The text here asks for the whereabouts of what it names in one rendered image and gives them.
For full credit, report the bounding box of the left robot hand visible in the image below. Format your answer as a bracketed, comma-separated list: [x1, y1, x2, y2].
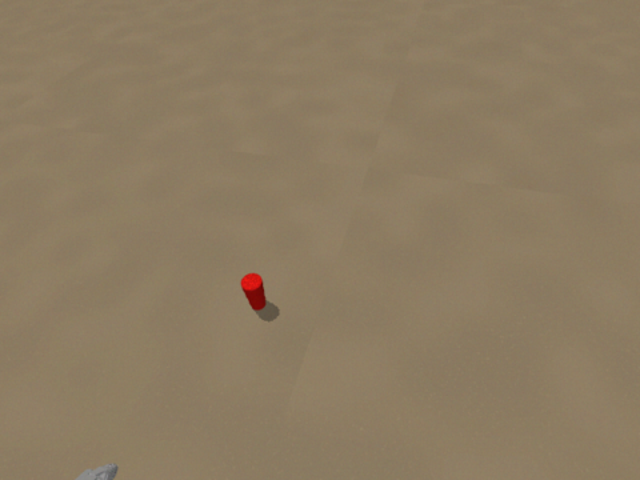
[75, 463, 118, 480]

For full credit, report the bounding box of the cup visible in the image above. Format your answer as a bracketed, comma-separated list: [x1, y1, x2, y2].
[241, 273, 266, 310]

